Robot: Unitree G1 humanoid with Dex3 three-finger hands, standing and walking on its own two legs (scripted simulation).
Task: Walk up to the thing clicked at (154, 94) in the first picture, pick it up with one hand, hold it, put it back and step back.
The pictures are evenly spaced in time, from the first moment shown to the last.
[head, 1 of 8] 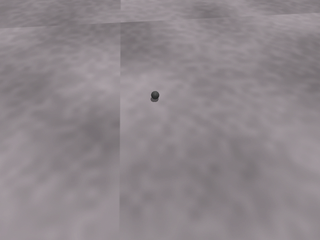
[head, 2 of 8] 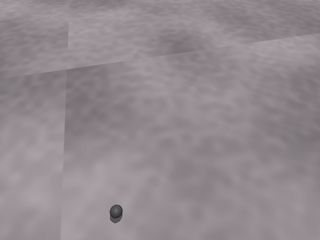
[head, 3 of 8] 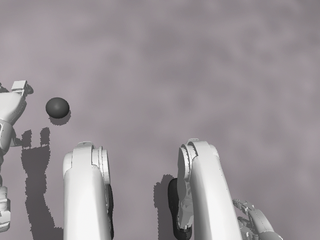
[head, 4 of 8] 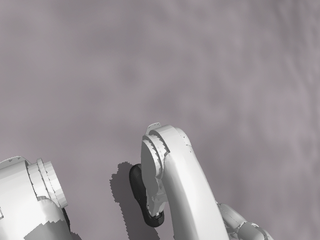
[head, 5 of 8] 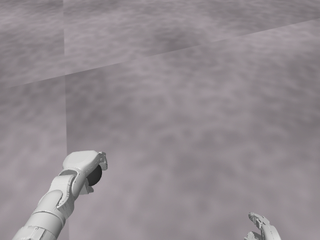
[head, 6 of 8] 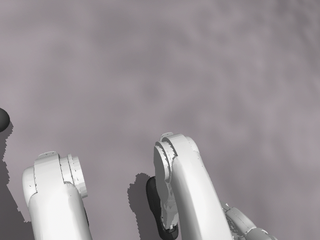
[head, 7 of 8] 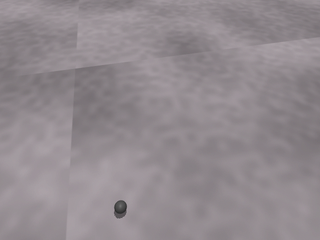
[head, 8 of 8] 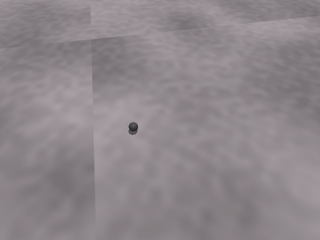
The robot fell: no
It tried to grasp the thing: yes
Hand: left
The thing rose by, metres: 0.70
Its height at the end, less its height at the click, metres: +0.00
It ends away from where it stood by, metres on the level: 0.00
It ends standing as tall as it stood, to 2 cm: yes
